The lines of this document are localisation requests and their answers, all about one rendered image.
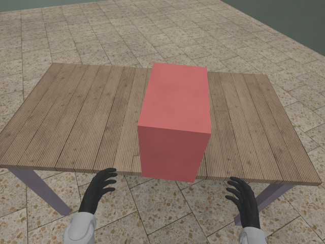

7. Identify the carton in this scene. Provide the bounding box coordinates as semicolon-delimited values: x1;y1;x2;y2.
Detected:
137;62;211;183

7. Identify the right robot forearm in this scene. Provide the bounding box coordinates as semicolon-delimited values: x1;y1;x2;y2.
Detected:
239;227;267;244

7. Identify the left robot forearm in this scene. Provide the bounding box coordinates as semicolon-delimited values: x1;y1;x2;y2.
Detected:
62;212;96;244

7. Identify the right robot hand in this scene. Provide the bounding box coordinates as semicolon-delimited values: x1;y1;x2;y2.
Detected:
225;176;261;229

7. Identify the table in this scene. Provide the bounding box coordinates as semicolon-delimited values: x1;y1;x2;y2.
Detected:
0;63;322;226

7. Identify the left robot hand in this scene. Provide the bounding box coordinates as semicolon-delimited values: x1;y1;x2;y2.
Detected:
78;168;117;215

